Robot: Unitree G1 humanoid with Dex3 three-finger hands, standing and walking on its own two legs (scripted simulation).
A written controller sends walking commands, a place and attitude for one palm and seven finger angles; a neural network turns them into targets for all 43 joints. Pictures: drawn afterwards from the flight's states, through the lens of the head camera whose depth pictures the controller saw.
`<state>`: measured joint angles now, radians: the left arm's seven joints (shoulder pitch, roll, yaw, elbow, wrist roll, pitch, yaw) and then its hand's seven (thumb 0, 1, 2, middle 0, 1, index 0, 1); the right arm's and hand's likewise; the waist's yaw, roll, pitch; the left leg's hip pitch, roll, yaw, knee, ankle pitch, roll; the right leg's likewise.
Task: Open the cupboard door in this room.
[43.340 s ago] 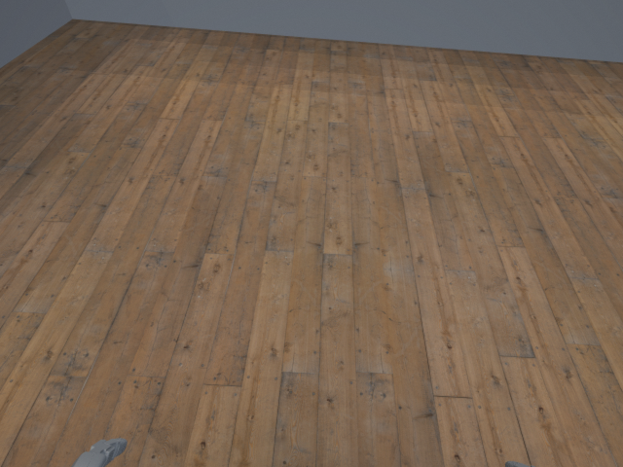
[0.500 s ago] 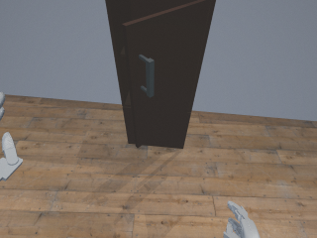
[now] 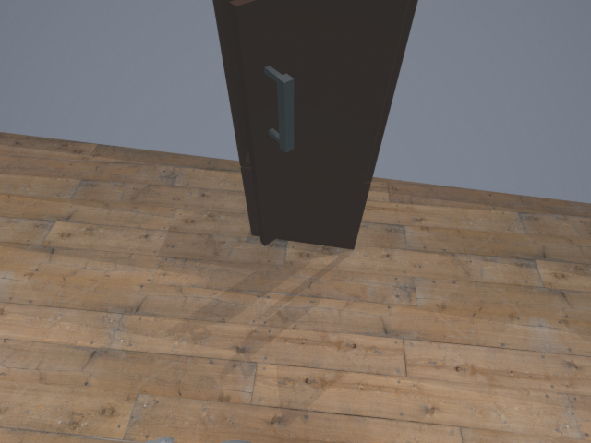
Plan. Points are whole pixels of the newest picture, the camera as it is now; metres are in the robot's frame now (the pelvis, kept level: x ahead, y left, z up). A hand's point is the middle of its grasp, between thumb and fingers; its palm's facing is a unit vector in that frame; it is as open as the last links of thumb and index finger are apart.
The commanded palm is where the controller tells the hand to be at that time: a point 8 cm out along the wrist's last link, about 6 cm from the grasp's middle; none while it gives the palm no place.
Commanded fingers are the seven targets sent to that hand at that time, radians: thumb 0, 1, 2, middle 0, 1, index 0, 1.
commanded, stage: let the arm hang, fingers relaxed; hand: left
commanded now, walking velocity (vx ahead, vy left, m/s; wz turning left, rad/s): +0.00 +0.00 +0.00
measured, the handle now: (279, 110) +0.61 +0.06 +0.09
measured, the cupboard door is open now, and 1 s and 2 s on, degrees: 48 48 48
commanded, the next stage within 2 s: look to check the result in 0.70 s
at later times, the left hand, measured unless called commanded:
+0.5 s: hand out of the picture +0.00 +0.20 -0.16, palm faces +0.01 -0.98 -0.22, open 7.4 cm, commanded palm none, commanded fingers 0.00 0.90 0.90 -0.20 -0.30 -0.20 -0.30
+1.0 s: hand out of the picture +0.03 +0.22 -0.16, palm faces -0.01 -0.97 -0.25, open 7.4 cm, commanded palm none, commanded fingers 0.00 0.90 0.90 -0.20 -0.30 -0.20 -0.30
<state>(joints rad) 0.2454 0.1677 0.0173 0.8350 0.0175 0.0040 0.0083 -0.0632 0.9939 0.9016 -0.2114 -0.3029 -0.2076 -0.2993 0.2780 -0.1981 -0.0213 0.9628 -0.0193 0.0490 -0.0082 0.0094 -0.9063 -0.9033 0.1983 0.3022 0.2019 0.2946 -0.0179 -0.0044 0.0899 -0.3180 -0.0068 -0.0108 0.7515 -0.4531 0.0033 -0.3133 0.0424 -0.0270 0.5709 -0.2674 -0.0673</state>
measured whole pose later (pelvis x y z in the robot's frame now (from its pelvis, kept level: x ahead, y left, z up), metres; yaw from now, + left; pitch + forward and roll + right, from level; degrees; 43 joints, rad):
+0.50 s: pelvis -0.02 +0.01 +0.01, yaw -1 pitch -1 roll +0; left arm 0.22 0.17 0.01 1.12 0.01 0.00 0.02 0.00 0.91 0.90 -0.20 -0.30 -0.20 -0.30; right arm 0.26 -0.17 -0.01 1.12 -0.02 0.01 -0.02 0.00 -0.91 -0.90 0.20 0.30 0.20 0.29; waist 0.00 0.02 0.04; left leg -0.13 -0.02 0.02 0.39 -0.24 0.02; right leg -0.22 0.04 0.00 0.37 -0.13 -0.04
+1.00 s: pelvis -0.01 +0.02 +0.01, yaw -1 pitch -1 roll +0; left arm 0.17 0.21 0.02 1.14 0.01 -0.01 0.02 0.00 0.91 0.90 -0.20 -0.30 -0.20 -0.30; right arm 0.23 -0.20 -0.01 1.13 -0.02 -0.01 -0.02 0.00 -0.91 -0.90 0.20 0.30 0.20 0.29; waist -0.01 0.01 0.06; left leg -0.10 -0.03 0.02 0.36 -0.24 0.03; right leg -0.22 0.03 0.00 0.38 -0.15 -0.04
